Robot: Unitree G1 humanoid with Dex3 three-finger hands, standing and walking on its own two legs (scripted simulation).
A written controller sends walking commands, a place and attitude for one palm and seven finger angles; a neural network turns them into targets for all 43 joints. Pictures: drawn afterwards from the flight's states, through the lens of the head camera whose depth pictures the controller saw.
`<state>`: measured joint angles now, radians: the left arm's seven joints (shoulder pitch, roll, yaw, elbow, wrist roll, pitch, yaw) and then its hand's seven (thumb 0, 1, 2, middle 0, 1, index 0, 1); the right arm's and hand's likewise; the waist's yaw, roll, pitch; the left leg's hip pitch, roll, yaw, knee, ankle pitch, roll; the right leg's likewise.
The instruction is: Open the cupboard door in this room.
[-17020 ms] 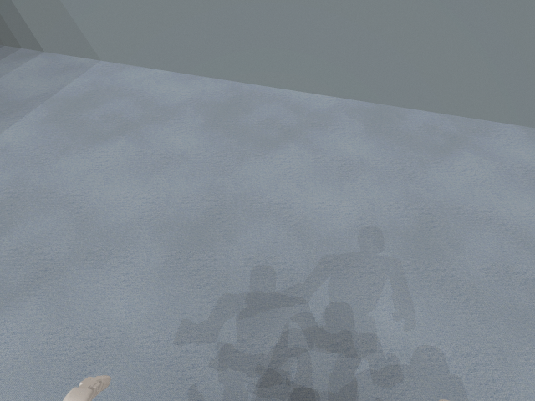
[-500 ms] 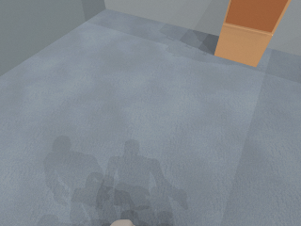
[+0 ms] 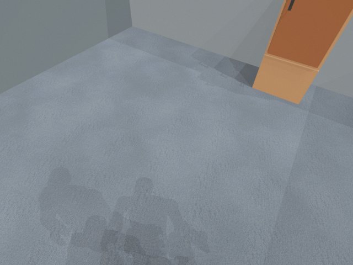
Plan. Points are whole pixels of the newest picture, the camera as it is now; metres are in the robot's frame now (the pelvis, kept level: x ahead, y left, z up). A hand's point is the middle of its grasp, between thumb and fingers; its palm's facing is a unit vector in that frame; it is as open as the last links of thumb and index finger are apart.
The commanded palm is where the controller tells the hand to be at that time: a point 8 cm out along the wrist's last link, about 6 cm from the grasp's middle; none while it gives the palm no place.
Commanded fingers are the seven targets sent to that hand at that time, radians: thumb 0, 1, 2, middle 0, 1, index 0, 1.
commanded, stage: stand and wait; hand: left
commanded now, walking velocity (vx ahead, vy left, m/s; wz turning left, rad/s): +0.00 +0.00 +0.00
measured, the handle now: out of the picture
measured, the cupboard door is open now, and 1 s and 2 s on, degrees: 0 0 0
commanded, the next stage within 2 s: turn or walk to find it in 0.10 s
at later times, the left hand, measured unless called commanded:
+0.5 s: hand out of the picture +0.00 +0.20 -0.19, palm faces +0.11 -0.97 -0.21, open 7.4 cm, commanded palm none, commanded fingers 0.00 0.90 0.90 -0.20 -0.30 -0.20 -0.30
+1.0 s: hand out of the picture -0.02 +0.15 -0.14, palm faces +0.25 -0.92 -0.30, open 7.4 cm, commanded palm none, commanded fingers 0.00 0.90 0.90 -0.20 -0.30 -0.20 -0.30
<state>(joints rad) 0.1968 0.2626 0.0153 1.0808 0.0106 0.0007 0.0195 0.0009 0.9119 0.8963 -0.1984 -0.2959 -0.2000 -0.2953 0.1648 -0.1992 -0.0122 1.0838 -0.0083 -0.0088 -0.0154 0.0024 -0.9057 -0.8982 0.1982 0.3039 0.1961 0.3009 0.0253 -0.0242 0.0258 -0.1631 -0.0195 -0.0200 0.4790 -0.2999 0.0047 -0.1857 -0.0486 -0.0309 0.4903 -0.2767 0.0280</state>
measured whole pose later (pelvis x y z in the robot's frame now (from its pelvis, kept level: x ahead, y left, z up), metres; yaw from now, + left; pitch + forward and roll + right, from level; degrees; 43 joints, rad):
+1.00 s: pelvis -0.04 -0.06 +0.00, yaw +15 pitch -1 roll +3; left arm 0.19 0.19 0.01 0.99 0.01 0.01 0.02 0.00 0.91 0.90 -0.20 -0.30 -0.20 -0.30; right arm 0.24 -0.25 -0.07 1.02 -0.02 0.05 -0.01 0.00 -0.91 -0.90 0.20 0.30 0.20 0.30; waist -0.02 0.04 0.03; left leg -0.40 -0.05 -0.10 0.79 -0.42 -0.03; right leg -0.18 -0.01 -0.01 0.51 -0.32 -0.04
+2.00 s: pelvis -0.07 -0.09 +0.00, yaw +37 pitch +0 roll +2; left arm 0.14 0.17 0.02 0.92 0.01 0.00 0.02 0.00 0.91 0.90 -0.20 -0.30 -0.20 -0.30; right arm 0.26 -0.25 -0.09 1.02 -0.02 0.07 0.00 0.00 -0.91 -0.90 0.20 0.30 0.19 0.30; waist -0.04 0.06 0.08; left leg -0.44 -0.05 -0.06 1.03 -0.46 -0.03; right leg -0.24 -0.06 -0.11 0.55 -0.30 -0.03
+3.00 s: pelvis -0.14 -0.11 +0.00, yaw +60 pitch +1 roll +0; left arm 0.10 0.20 0.05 0.94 0.01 0.05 0.02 0.00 0.91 0.90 -0.20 -0.30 -0.20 -0.30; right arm 0.30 -0.19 -0.07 1.02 -0.03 0.04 0.00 0.00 -0.90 -0.90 0.20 0.30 0.20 0.30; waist -0.06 0.02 0.05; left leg -0.30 -0.09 -0.10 0.43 -0.13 0.05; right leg -0.35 -0.03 -0.01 0.77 -0.43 0.07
